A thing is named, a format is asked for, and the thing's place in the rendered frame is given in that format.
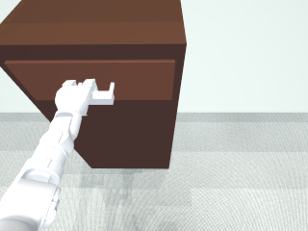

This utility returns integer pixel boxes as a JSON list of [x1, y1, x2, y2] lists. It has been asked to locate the handle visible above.
[[78, 82, 115, 105]]

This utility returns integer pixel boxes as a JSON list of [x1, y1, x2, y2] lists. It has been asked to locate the left robot forearm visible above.
[[0, 109, 82, 217]]

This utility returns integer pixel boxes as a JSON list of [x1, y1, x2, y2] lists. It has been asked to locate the robot left upper arm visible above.
[[0, 178, 62, 231]]

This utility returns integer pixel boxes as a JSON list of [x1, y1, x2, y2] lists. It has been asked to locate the robot left hand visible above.
[[55, 79, 98, 116]]

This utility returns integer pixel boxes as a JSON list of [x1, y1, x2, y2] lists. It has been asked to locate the drawer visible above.
[[4, 59, 175, 100]]

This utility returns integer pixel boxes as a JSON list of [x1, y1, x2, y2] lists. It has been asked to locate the cabinet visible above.
[[0, 0, 187, 169]]

